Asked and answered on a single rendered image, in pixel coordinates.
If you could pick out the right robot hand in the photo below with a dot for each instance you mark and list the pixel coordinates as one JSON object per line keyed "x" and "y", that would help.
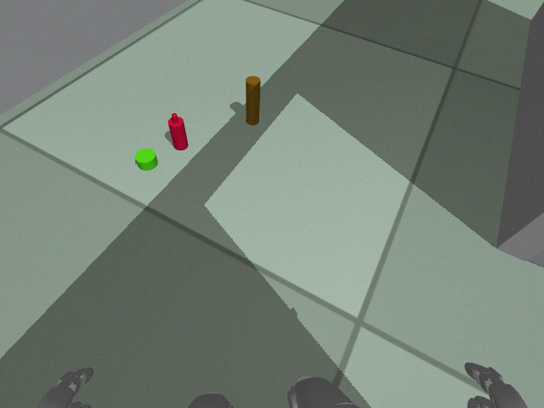
{"x": 501, "y": 395}

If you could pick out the left robot hand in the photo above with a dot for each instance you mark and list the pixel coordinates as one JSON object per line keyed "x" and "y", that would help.
{"x": 68, "y": 386}

